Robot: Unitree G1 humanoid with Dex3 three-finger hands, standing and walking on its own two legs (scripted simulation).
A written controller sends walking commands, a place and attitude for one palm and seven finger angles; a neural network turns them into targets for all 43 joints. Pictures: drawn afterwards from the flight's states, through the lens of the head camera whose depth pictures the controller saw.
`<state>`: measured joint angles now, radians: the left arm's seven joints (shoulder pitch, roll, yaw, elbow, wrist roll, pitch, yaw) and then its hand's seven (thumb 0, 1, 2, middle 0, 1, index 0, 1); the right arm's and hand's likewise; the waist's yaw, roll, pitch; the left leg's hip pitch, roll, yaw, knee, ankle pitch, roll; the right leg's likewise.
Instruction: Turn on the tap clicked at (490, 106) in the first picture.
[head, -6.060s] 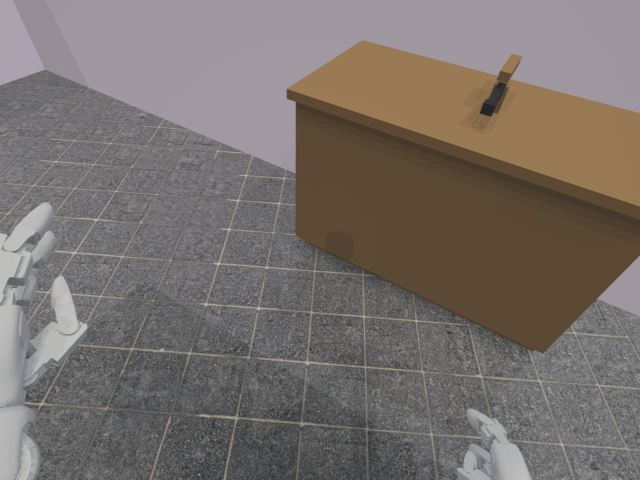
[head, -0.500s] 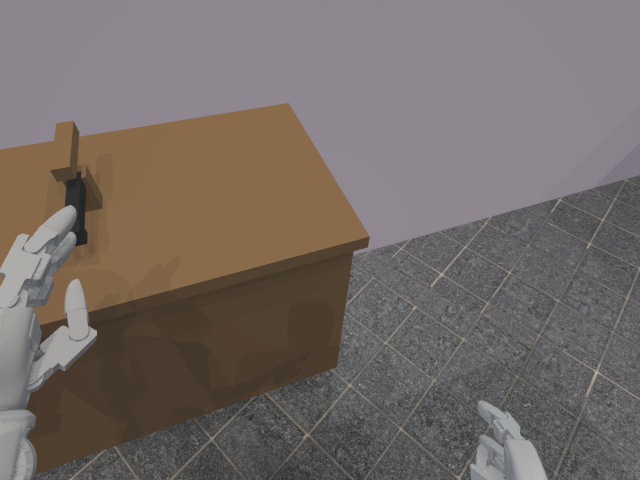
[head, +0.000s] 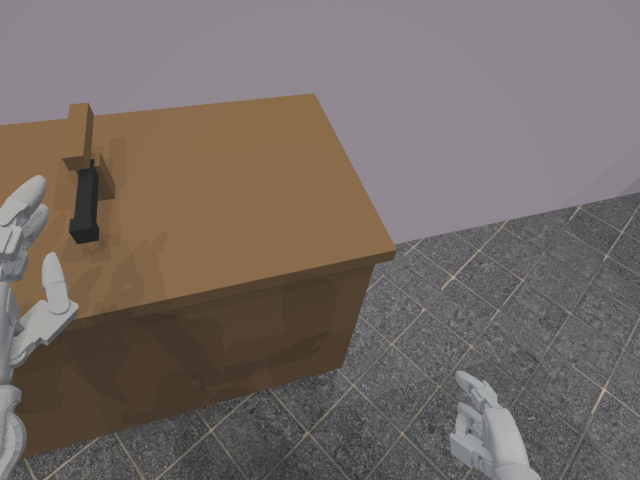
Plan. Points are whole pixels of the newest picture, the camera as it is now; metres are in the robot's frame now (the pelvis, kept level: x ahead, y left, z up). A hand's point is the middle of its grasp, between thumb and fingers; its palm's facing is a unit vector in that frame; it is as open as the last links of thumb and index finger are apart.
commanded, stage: come to a stop and stand still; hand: left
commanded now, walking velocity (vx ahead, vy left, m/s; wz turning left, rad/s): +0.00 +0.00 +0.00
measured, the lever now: (84, 229) +0.41 +0.38 +0.02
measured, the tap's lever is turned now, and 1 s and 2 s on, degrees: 0 0 0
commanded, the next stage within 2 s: look again from close up in 0.28 s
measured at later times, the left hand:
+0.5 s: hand (67, 332) +0.20 +0.25 +0.15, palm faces +0.39 -0.85 -0.35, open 7.5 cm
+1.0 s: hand (55, 336) +0.20 +0.26 +0.15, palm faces +0.41 -0.83 -0.38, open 7.5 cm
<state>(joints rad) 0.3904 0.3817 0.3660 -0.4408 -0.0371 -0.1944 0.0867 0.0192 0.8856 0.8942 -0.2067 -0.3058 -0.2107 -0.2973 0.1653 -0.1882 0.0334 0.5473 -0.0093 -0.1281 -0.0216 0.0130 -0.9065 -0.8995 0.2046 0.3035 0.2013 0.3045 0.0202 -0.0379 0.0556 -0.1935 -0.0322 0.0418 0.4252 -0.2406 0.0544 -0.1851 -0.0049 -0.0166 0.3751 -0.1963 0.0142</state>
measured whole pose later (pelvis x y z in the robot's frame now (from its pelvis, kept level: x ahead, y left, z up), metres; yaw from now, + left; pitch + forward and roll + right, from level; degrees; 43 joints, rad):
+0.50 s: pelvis -0.01 -0.01 +0.00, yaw +1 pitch -1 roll -1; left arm 0.42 0.34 0.33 -0.42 -0.05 -0.17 0.11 0.02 0.89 0.89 -0.21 -0.31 -0.21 -0.30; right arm 0.20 -0.20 0.03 0.57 0.00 -0.07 -0.05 0.01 -0.91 -0.90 0.20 0.30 0.20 0.30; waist 0.02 -0.01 0.03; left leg -0.18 -0.02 0.02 0.41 -0.22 0.05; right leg -0.15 0.00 -0.03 0.33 -0.17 0.01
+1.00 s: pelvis +0.00 +0.00 +0.00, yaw +2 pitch +0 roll -2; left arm 0.46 0.35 0.33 -0.42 -0.04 -0.19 0.11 0.02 0.89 0.89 -0.21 -0.31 -0.21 -0.30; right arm 0.23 -0.22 0.00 0.59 0.00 -0.08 -0.04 0.01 -0.91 -0.90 0.20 0.30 0.20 0.30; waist 0.01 0.01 0.01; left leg -0.22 -0.04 0.01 0.50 -0.28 0.06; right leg -0.19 -0.01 -0.05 0.42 -0.23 0.01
